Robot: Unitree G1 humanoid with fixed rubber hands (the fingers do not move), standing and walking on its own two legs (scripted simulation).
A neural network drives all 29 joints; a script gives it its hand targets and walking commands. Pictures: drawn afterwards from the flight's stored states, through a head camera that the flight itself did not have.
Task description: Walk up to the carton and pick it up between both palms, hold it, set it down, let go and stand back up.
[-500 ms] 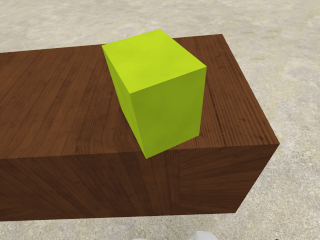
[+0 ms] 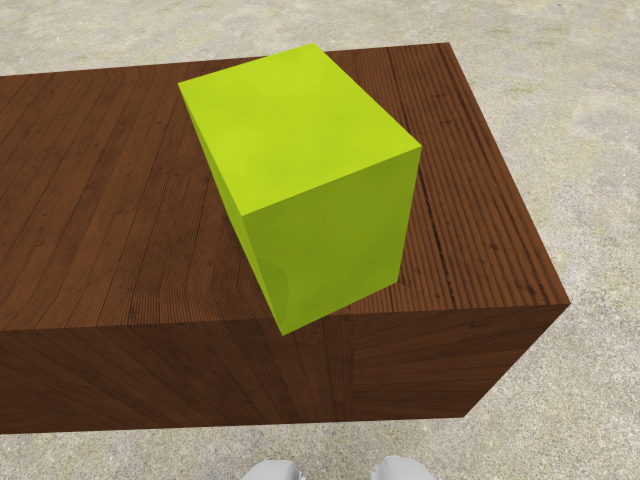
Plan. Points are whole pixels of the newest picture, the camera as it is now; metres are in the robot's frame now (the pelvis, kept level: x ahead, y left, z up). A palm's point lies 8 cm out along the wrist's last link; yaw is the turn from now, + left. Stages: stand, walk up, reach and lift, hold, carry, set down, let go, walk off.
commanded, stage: walk up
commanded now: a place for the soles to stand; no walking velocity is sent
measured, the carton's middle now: (297, 191) +0.47 +0.04 +0.07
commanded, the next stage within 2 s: none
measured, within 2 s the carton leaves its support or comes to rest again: neither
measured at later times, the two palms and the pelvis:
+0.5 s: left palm out of the picture +0.09 +0.37 -0.11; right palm out of the picture +0.12 -0.25 -0.11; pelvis +0.02 +0.05 -0.01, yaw +0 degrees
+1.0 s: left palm out of the picture +0.08 +0.36 -0.11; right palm out of the picture +0.12 -0.25 -0.11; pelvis +0.00 +0.04 -0.01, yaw +0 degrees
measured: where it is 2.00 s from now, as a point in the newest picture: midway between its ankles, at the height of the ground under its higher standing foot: outside the picture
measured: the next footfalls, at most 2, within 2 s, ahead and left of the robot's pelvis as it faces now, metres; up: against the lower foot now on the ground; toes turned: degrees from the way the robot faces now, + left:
left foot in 0.20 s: +0.11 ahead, +0.15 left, +0.00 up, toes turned -5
right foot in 0.48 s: +0.06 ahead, -0.09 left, +0.00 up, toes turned -1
